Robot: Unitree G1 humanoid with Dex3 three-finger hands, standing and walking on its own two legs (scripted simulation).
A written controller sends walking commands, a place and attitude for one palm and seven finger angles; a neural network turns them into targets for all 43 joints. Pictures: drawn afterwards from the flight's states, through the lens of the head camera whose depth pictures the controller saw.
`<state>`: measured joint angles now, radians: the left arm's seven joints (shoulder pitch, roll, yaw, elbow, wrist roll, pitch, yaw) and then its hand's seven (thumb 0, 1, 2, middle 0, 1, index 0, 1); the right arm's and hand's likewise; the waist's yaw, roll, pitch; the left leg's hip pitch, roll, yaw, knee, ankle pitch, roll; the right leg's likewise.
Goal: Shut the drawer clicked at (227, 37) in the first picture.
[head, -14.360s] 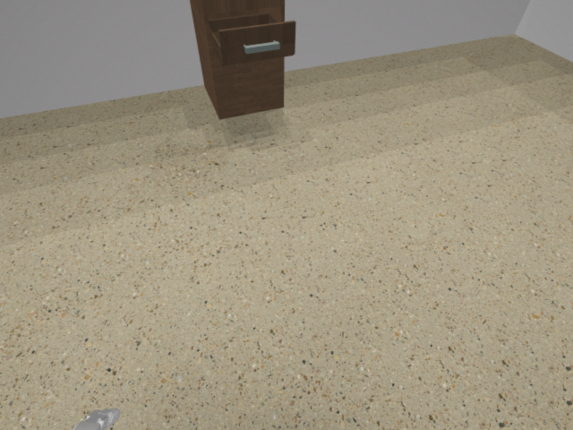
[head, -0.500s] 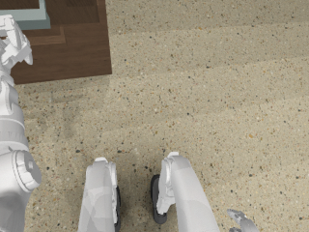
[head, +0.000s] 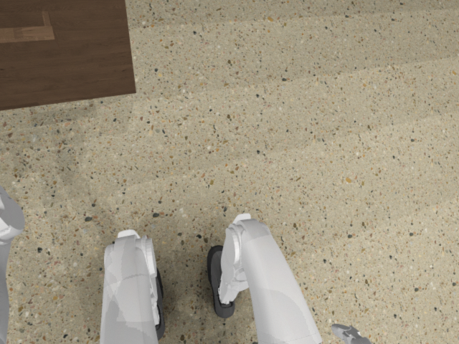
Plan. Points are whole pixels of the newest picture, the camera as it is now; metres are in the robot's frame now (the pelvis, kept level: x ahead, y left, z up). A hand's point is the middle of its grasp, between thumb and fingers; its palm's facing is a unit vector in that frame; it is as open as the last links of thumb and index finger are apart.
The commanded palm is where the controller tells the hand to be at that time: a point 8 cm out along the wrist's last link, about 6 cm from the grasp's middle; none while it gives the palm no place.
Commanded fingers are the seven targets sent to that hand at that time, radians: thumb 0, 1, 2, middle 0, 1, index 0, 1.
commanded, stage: push the drawer shut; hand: left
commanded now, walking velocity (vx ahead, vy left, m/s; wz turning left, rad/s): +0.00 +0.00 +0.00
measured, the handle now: out of the picture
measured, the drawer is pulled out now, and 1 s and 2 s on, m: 0.01 0.00 0.00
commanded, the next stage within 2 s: pull the fist back off the drawer in 0.46 s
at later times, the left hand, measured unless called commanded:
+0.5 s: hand out of the picture +0.58 +0.31 +0.02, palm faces +0.22 -0.97 -0.06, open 3.0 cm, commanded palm +0.64 +0.26 +0.03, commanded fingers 0.00 0.90 0.90 -1.40 -1.60 -1.40 -1.60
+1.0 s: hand out of the picture +0.58 +0.30 +0.03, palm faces +0.21 -0.98 -0.07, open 3.1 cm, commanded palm +0.59 +0.25 +0.03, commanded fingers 0.00 0.90 0.90 -1.40 -1.60 -1.40 -1.60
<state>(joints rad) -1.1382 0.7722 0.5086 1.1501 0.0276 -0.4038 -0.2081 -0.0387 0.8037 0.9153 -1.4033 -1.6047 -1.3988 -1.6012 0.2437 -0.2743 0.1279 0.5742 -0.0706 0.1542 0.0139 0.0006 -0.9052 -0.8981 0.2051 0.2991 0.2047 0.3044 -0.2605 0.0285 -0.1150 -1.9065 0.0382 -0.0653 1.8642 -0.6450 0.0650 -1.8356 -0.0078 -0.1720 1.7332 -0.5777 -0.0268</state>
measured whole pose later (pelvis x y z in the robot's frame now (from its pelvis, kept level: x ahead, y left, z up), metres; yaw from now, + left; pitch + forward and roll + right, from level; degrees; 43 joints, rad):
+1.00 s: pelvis -0.02 +0.00 -0.01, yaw -1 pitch +38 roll -12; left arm -1.29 0.90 0.45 1.18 0.07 -0.30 -0.21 0.02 0.73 0.95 -1.40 -1.60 -1.40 -1.60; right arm 0.30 -0.27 0.18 0.57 -0.07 0.12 0.03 0.00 -0.90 -0.90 0.21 0.30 0.21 0.30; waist -0.31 0.02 -0.07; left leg -1.97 0.03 -0.09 1.87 -0.59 0.07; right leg -1.88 -0.01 -0.19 1.72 -0.52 -0.03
